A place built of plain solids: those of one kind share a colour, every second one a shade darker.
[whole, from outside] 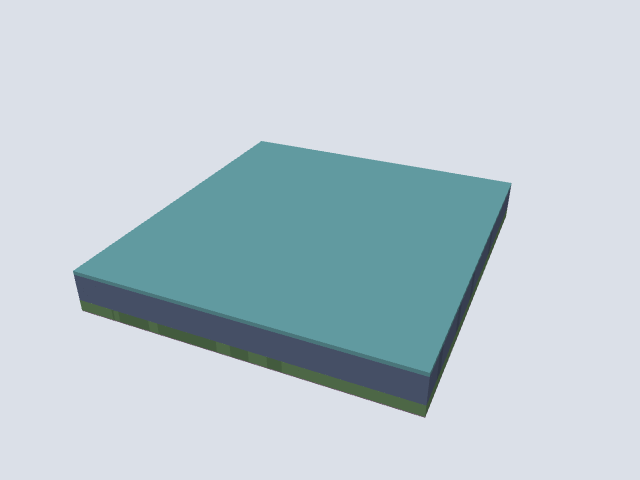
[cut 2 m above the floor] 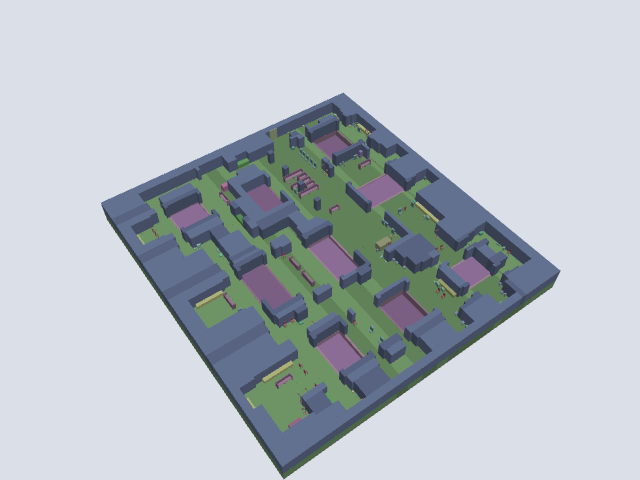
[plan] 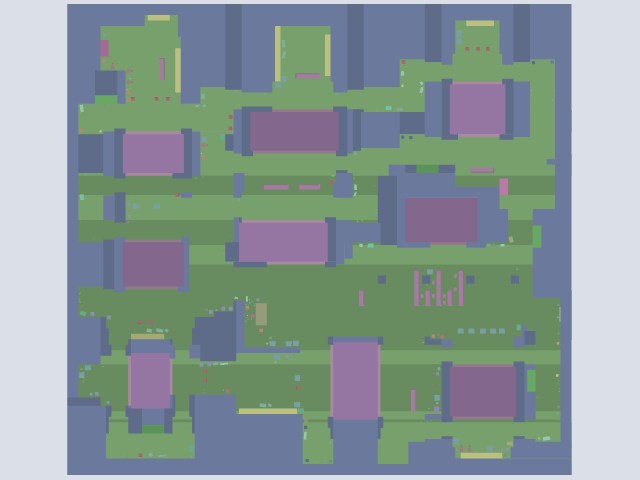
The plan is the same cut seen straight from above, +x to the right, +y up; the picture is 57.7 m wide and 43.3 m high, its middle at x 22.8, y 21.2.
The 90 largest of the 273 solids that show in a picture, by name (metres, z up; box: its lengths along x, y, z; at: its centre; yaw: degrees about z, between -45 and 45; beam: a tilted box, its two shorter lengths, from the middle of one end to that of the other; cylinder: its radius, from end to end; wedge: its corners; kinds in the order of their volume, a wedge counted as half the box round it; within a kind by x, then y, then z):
{
 "floor_strip_1": {"box": [4.75, 2.25, 1.5], "at": [2.38, 17.88, -0.75]},
 "floor_strip_2": {"box": [4.75, 2.0, 1.5], "at": [2.38, 28.0, -0.75]},
 "floor_strip_3": {"box": [5.5, 4.25, 1.5], "at": [2.75, 7.88, -0.75]},
 "floor_strip_4": {"box": [15.25, 1.75, 1.5], "at": [7.62, 22.13, -0.75]},
 "floor_strip_5": {"box": [16.25, 2.0, 1.5], "at": [8.12, 32.0, -0.75]},
 "floor_strip_6": {"box": [23.75, 0.75, 1.5], "at": [11.88, 5.37, -0.75]},
 "floor_strip_7": {"box": [23.75, 1.0, 1.5], "at": [11.88, 11.75, -0.75]},
 "floor_strip_8": {"box": [30.25, 2.25, 1.5], "at": [15.12, 24.13, -0.75]},
 "floor_strip_9": {"box": [14.25, 4.25, 1.5], "at": [16.62, 7.88, -0.75]},
 "floor_strip_10": {"box": [14.25, 1.25, 1.5], "at": [16.62, 10.62, -0.75]},
 "floor_strip_11": {"box": [34.25, 2.5, 1.5], "at": [17.12, 34.25, -0.75]},
 "floor_strip_12": {"box": [45.5, 4.75, 1.5], "at": [22.75, 2.38, -0.75]},
 "floor_strip_13": {"box": [45.5, 4.5, 1.5], "at": [22.75, 14.5, -0.75]},
 "floor_strip_14": {"box": [45.5, 1.75, 1.5], "at": [22.75, 26.12, -0.75]},
 "floor_strip_15": {"box": [45.5, 7.0, 1.5], "at": [22.75, 39.0, -0.75]},
 "floor_strip_16": {"box": [6.5, 1.75, 1.5], "at": [27.0, 22.12, -0.75]},
 "floor_strip_17": {"box": [34.75, 2.25, 1.5], "at": [28.12, 17.87, -0.75]},
 "floor_strip_18": {"box": [34.75, 2.0, 1.5], "at": [28.12, 28.0, -0.75]},
 "floor_strip_19": {"box": [9.5, 2.0, 1.5], "at": [29.5, 32.0, -0.75]},
 "floor_strip_20": {"box": [6.0, 4.25, 1.5], "at": [31.25, 7.88, -0.75]},
 "floor_strip_21": {"box": [21.75, 1.75, 1.5], "at": [34.62, 19.87, -0.75]},
 "floor_strip_22": {"box": [20.75, 1.5, 1.5], "at": [35.12, 29.75, -0.75]},
 "floor_strip_23": {"box": [17.25, 1.25, 1.5], "at": [36.88, 10.63, -0.75]},
 "floor_strip_24": {"box": [17.25, 1.0, 1.5], "at": [36.88, 11.75, -0.75]},
 "floor_strip_25": {"box": [8.25, 1.75, 1.5], "at": [41.38, 22.12, -0.75]},
 "floor_strip_26": {"box": [8.25, 2.25, 1.5], "at": [41.38, 24.12, -0.75]},
 "floor_strip_27": {"box": [5.75, 2.0, 1.5], "at": [42.62, 32.0, -0.75]},
 "floor_strip_28": {"box": [5.75, 2.5, 1.5], "at": [42.62, 34.25, -0.75]},
 "floor_strip_29": {"box": [4.75, 4.25, 1.5], "at": [43.12, 7.88, -0.75]},
 "wall_rock_1": {"box": [1.0, 35.5, 3.6], "at": [0.5, 24.75, 1.8]},
 "wall_rock_2": {"box": [3.5, 4.75, 3.6], "at": [1.75, 3.88, 1.8]},
 "wall_rock_3": {"box": [1.5, 9.0, 3.6], "at": [1.75, 38.0, 1.8]},
 "wall_rock_4": {"box": [2.0, 4.25, 3.6], "at": [2.0, 12.12, 1.8]},
 "wall_rock_5": {"box": [2.25, 4.0, 3.6], "at": [2.12, 19.0, 1.8]},
 "wall_rock_6": {"box": [2.25, 3.5, 3.6], "at": [2.12, 29.0, 1.8]},
 "wall_rock_7": {"box": [2.0, 2.25, 3.6], "at": [3.5, 35.38, 1.8]},
 "wall_rock_8": {"box": [1.0, 4.5, 3.6], "at": [3.75, 19.0, 1.8]},
 "wall_rock_9": {"box": [1.0, 4.0, 3.6], "at": [3.75, 29.0, 1.8]},
 "wall_rock_10": {"box": [4.0, 2.0, 3.6], "at": [5.0, 41.5, 1.8]},
 "wall_rock_11": {"box": [3.5, 1.25, 3.6], "at": [7.5, 11.62, 1.8]},
 "wall_rock_12": {"box": [21.25, 0.5, 3.6], "at": [10.62, 1.25, 1.8]},
 "wall_rock_13": {"box": [1.75, 9.0, 3.6], "at": [11.12, 38.0, 1.8]},
 "wall_rock_14": {"box": [2.25, 7.5, 3.6], "at": [13.12, 38.75, 1.8]},
 "wall_rock_15": {"box": [3.75, 1.75, 3.6], "at": [13.37, 6.37, 1.8]},
 "wall_rock_16": {"box": [3.25, 4.0, 3.6], "at": [13.62, 12.25, 1.8]},
 "wall_rock_17": {"box": [1.5, 7.75, 3.6], "at": [15.0, 38.62, 1.8]},
 "wall_rock_18": {"box": [9.75, 4.0, 3.6], "at": [16.37, 3.5, 1.8]},
 "wall_rock_19": {"box": [2.75, 8.0, 3.6], "at": [17.12, 38.5, 1.8]},
 "wall_rock_20": {"box": [5.0, 2.0, 3.6], "at": [21.25, 41.5, 1.8]},
 "wall_rock_21": {"box": [45.5, 1.0, 3.6], "at": [22.75, 0.5, 1.8]},
 "wall_rock_22": {"box": [1.25, 8.0, 3.6], "at": [24.62, 38.5, 1.8]},
 "wall_rock_23": {"box": [4.0, 4.0, 3.6], "at": [26.0, 3.0, 1.8]},
 "wall_rock_24": {"box": [1.5, 7.75, 3.6], "at": [26.0, 38.62, 1.8]},
 "wall_rock_25": {"box": [2.5, 1.75, 3.6], "at": [27.0, 21.88, 1.8]},
 "wall_rock_26": {"box": [3.5, 3.25, 3.6], "at": [28.25, 31.13, 1.8]},
 "wall_rock_27": {"box": [3.25, 7.5, 3.6], "at": [28.38, 38.75, 1.8]},
 "wall_rock_28": {"box": [1.5, 6.25, 3.6], "at": [29.0, 23.88, 1.8]},
 "wall_rock_29": {"box": [0.75, 7.0, 3.6], "at": [30.12, 24.5, 1.8]},
 "wall_rock_30": {"box": [2.25, 2.0, 3.6], "at": [31.12, 31.75, 1.8]},
 "wall_rock_31": {"box": [2.25, 5.0, 3.6], "at": [31.12, 40.0, 1.8]},
 "wall_rock_32": {"box": [4.5, 1.25, 3.6], "at": [32.75, 26.62, 1.8]},
 "wall_rock_33": {"box": [4.25, 1.0, 3.6], "at": [32.88, 2.0, 1.8]},
 "wall_rock_34": {"box": [1.5, 5.0, 3.6], "at": [33.0, 33.0, 1.8]},
 "wall_rock_35": {"box": [1.5, 5.25, 3.6], "at": [33.0, 39.88, 1.8]},
 "wall_rock_36": {"box": [6.5, 1.0, 3.6], "at": [33.75, 25.5, 1.8]},
 "wall_rock_37": {"box": [0.75, 5.0, 3.6], "at": [34.12, 7.75, 1.8]},
 "wall_rock_38": {"box": [1.0, 5.5, 3.6], "at": [34.25, 39.75, 1.8]},
 "wall_rock_39": {"box": [4.0, 1.5, 3.6], "at": [37.0, 41.75, 1.8]},
 "wall_rock_40": {"box": [2.0, 2.0, 3.6], "at": [38.0, 25.0, 1.8]},
 "wall_rock_41": {"box": [14.75, 0.5, 3.6], "at": [38.12, 1.25, 1.8]},
 "wall_rock_42": {"box": [2.75, 3.0, 3.6], "at": [38.38, 22.5, 1.8]},
 "wall_rock_43": {"box": [1.0, 5.5, 3.6], "at": [39.75, 39.75, 1.8]},
 "wall_rock_44": {"box": [1.5, 5.0, 3.6], "at": [41.0, 33.0, 1.8]},
 "wall_rock_45": {"box": [1.5, 5.25, 3.6], "at": [41.0, 39.88, 1.8]},
 "wall_rock_46": {"box": [5.5, 1.0, 3.6], "at": [42.75, 2.0, 1.8]},
 "wall_rock_47": {"box": [2.25, 5.0, 3.6], "at": [42.88, 40.0, 1.8]},
 "wall_rock_48": {"box": [2.5, 4.5, 3.6], "at": [43.25, 18.25, 1.8]},
 "wall_rock_49": {"box": [1.75, 3.5, 3.6], "at": [43.62, 22.25, 1.8]},
 "wall_rock_50": {"box": [0.5, 18.5, 3.6], "at": [44.25, 33.25, 1.8]},
 "wall_rock_51": {"box": [1.0, 39.5, 3.6], "at": [45.0, 22.75, 1.8]},
 "ceil_rock_1": {"box": [45.5, 42.5, 0.5], "at": [22.75, 21.25, 3.85]},
 "floor_old_1": {"box": [3.5, 5.0, 1.5], "at": [7.5, 8.5, -0.75]},
 "floor_old_2": {"box": [5.5, 3.5, 0.74], "at": [7.75, 29.0, -1.13]},
 "floor_old_3": {"box": [8.0, 3.5, 0.93], "at": [19.5, 21.0, -1.03]},
 "floor_old_4": {"box": [8.0, 3.5, 1.5], "at": [20.5, 31.0, -0.75]},
 "floor_old_5": {"box": [4.0, 7.0, 1.37], "at": [26.0, 8.5, -0.82]},
 "floor_old_6": {"box": [6.5, 4.0, 1.5], "at": [33.75, 23.0, -0.75]},
 "floor_old_7": {"box": [5.0, 4.5, 1.33], "at": [37.0, 33.0, -0.83]},
 "floor_old_8": {"box": [6.0, 4.5, 0.53], "at": [37.5, 7.5, -1.24]},
 "floor_base_1": {"box": [45.5, 42.5, 0.1], "at": [22.75, 21.25, -1.55]}
}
